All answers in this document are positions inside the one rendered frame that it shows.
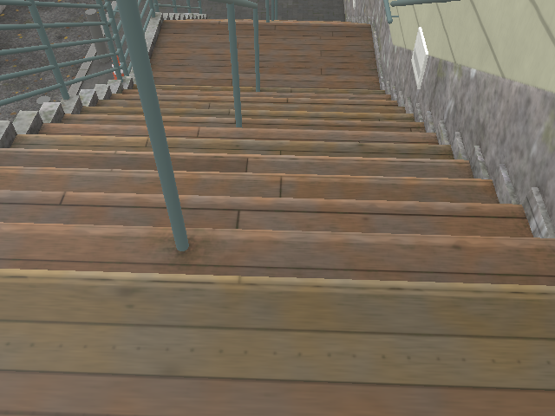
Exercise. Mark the stairs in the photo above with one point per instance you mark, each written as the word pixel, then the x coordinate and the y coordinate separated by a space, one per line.
pixel 275 21
pixel 317 183

